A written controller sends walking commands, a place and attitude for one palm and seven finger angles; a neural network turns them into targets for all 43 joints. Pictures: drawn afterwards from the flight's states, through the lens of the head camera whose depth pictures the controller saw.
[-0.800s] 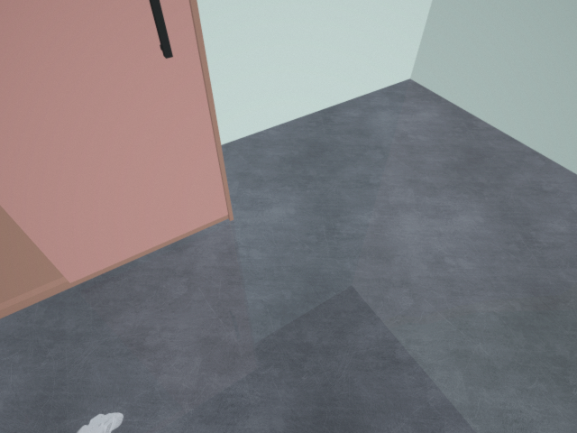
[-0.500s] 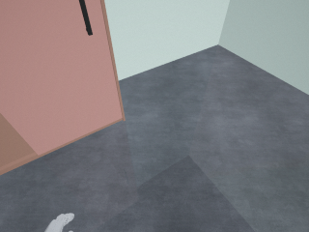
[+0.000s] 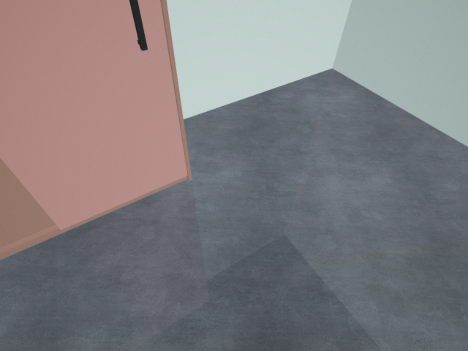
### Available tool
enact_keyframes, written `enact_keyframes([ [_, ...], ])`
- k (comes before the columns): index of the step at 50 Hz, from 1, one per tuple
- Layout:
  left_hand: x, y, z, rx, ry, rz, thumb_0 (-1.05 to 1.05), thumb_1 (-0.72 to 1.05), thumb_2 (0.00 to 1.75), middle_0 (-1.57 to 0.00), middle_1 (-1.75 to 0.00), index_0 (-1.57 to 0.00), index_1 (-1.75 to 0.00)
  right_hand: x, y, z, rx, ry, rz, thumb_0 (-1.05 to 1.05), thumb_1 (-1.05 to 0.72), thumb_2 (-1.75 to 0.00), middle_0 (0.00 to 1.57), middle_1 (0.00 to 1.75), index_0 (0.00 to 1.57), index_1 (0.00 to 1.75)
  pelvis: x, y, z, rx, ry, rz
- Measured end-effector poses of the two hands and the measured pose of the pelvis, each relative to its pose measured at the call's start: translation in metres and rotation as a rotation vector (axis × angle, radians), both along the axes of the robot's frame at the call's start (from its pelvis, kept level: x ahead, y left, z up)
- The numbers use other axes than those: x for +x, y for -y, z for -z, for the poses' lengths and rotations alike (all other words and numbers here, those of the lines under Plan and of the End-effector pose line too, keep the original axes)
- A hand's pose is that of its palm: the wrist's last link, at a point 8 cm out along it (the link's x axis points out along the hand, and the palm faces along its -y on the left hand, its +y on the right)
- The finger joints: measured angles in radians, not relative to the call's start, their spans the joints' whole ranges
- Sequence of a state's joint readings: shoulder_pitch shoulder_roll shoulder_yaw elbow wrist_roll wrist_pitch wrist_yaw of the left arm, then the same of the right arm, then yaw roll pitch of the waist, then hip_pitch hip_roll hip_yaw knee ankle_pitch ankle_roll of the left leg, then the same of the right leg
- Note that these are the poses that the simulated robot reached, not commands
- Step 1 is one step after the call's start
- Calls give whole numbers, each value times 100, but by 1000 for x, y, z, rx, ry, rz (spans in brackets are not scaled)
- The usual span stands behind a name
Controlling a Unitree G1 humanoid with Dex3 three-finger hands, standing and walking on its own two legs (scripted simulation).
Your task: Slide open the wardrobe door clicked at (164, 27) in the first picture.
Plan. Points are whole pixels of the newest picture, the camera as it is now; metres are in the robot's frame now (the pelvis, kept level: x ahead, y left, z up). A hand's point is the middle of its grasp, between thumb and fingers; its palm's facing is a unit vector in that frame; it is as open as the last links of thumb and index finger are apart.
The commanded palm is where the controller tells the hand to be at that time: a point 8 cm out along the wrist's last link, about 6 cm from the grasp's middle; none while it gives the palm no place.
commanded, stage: stand and wait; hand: right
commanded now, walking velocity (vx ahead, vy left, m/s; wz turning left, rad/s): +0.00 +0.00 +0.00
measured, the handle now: out of the picture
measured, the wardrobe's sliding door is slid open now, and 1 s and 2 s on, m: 0.00 0.00 0.00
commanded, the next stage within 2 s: look at it before walking up in 0.02 s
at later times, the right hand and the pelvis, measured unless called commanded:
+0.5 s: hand out of the picture +0.06 -0.24 -0.16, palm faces -0.02 +0.94 -0.33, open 7.4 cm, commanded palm none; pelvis -0.01 +0.01 +0.00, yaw +0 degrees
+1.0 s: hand out of the picture +0.03 -0.21 -0.19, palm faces +0.01 +0.98 -0.22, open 7.4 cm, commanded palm none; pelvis +0.03 +0.00 -0.01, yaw +1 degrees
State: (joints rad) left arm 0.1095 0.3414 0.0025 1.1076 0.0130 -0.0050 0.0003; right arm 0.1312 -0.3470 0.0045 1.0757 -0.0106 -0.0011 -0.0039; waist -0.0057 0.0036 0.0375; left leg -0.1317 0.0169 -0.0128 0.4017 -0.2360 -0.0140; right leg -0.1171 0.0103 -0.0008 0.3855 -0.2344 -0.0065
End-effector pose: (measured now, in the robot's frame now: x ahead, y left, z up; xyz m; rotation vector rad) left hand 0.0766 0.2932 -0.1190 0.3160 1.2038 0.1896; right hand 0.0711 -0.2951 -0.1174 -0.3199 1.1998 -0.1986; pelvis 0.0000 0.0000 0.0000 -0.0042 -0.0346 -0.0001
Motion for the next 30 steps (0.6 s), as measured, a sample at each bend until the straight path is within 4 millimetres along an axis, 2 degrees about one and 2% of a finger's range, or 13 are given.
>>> enact_keyframes([
  [11, -4, -3, -1, -9, 12, 3, 0, 90, 90, -21, -30, -20, -30, 2, -10, -2, 11, 23, -11, 0, -91, -90, 21, 30, 20, 30, -7, -5, -1, -1, 1, -1],
  [30, -13, -7, 0, -3, -23, 2, 0, 90, 90, -21, -30, -20, -30, -18, -14, 3, 18, -27, 7, 0, -91, -90, 21, 30, 20, 30, -8, -9, -2, 2, -4, 2],
])
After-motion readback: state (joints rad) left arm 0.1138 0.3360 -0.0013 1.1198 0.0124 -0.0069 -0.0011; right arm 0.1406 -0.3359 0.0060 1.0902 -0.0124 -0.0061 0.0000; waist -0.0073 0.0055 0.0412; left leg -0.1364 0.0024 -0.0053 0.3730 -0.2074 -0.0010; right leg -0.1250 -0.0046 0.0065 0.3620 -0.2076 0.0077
